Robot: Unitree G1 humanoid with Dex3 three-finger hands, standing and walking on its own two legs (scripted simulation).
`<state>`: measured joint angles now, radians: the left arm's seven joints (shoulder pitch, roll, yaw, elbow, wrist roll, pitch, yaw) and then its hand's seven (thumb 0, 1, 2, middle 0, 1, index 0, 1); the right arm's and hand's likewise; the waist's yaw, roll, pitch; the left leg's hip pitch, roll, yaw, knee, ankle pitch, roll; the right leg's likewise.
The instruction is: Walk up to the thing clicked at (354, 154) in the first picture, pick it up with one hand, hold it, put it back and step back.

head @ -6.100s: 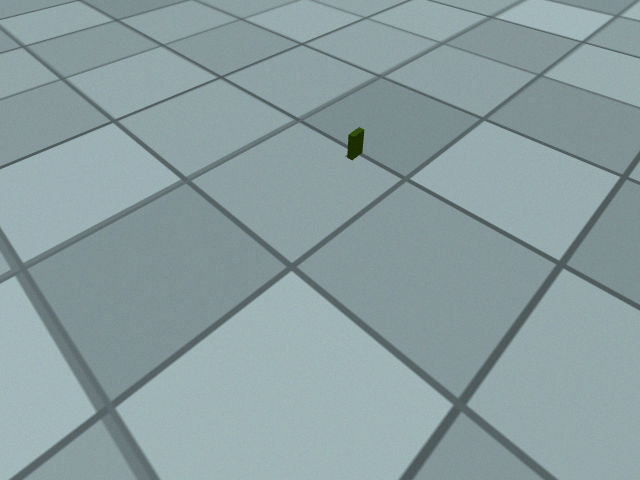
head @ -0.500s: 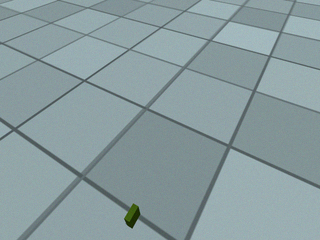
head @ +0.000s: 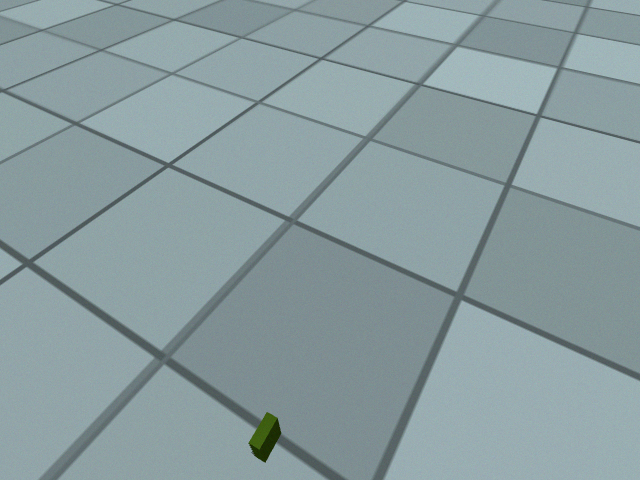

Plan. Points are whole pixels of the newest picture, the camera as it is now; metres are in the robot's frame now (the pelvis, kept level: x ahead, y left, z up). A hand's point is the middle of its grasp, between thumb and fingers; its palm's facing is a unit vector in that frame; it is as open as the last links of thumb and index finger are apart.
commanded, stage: stand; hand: left
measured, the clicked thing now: (266, 437) +0.37 +0.16 -0.71
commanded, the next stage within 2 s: none
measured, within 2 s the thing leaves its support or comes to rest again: neither
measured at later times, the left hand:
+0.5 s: hand out of the picture +0.09 +0.25 -0.15, palm faces -0.01 -0.94 -0.34, open 7.4 cm
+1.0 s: hand out of the picture +0.08 +0.25 -0.15, palm faces -0.01 -0.94 -0.35, open 7.4 cm
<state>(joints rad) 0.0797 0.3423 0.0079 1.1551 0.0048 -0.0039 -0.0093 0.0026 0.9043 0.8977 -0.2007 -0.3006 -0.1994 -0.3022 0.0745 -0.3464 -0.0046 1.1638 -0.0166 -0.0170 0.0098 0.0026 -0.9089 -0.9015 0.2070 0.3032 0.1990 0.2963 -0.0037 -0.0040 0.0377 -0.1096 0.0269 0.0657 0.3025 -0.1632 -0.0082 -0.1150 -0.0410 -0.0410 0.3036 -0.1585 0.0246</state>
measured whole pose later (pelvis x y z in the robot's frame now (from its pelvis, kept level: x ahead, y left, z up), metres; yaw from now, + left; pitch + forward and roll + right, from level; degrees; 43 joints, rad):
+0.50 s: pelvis +0.01 +0.00 +0.00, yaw +0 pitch -2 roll +0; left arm 0.10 0.35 0.00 1.14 0.01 -0.01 -0.01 0.00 0.90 0.90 -0.20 -0.30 -0.20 -0.30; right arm 0.09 -0.35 0.00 1.15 -0.01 -0.01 0.01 0.00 -0.91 -0.90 0.21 0.30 0.20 0.30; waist 0.00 0.00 0.04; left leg -0.09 0.03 0.06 0.29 -0.17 -0.01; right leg -0.10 -0.04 -0.05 0.30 -0.17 0.02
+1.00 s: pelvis +0.01 -0.01 +0.00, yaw +1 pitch -2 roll +0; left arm 0.11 0.35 0.00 1.13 0.01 0.00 -0.01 0.00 0.90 0.90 -0.20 -0.30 -0.20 -0.30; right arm 0.10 -0.35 0.00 1.15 -0.02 -0.01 0.01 0.00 -0.91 -0.90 0.21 0.30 0.20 0.30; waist 0.00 0.00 0.04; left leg -0.09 0.03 0.05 0.29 -0.17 -0.02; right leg -0.09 -0.04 -0.05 0.30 -0.17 0.02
